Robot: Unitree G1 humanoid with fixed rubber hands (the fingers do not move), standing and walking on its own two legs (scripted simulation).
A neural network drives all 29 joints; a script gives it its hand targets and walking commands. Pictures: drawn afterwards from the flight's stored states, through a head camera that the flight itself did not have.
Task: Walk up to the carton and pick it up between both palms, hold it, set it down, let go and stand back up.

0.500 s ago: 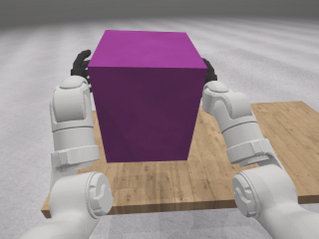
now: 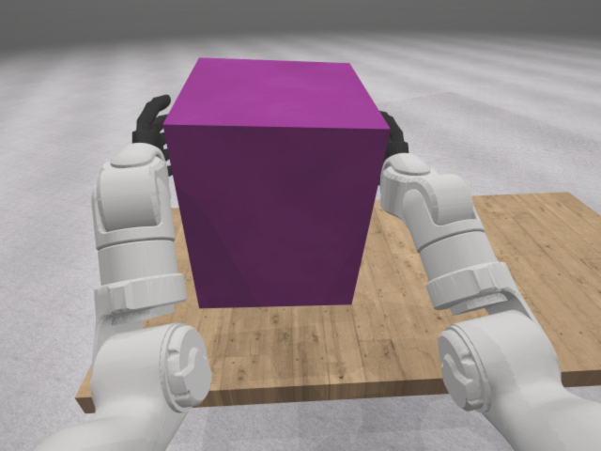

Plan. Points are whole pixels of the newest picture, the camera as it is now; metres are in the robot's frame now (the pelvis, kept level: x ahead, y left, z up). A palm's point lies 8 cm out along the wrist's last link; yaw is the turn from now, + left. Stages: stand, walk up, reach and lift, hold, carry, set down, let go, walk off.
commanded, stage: hold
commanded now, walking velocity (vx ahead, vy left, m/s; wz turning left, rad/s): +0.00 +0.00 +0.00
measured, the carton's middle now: (276, 182) +0.39 +0.01 +0.26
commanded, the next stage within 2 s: set down in 1.40 s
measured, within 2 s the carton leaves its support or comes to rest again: neither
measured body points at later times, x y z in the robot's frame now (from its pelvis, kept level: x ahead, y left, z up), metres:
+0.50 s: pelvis +0.00 +0.00 +0.00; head -0.08 +0.01 +0.44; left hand +0.38 +0.16 +0.31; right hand +0.37 -0.14 +0.28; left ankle +0.01 +0.16 -0.75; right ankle +0.04 -0.12 -0.75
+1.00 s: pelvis +0.00 +0.00 +0.00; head -0.09 +0.00 +0.44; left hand +0.38 +0.15 +0.32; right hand +0.37 -0.14 +0.28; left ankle +0.01 +0.16 -0.75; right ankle +0.04 -0.12 -0.75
